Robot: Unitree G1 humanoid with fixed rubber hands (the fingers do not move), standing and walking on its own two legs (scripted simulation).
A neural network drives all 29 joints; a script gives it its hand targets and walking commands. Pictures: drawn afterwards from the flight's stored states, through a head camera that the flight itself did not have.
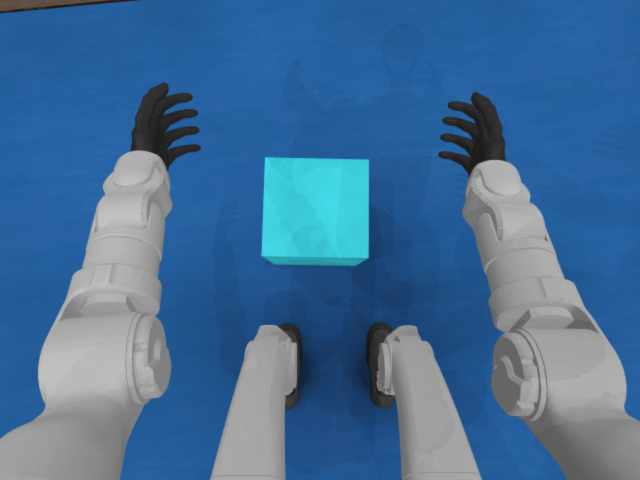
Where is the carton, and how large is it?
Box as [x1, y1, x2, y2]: [262, 157, 368, 265]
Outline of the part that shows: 265,157 262,256 275,264 355,265 368,257 368,160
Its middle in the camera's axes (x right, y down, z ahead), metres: -0.01 -0.06 +0.89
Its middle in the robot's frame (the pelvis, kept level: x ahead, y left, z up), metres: +0.48 +0.03 -0.52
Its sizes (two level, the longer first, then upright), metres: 0.210 0.200 0.250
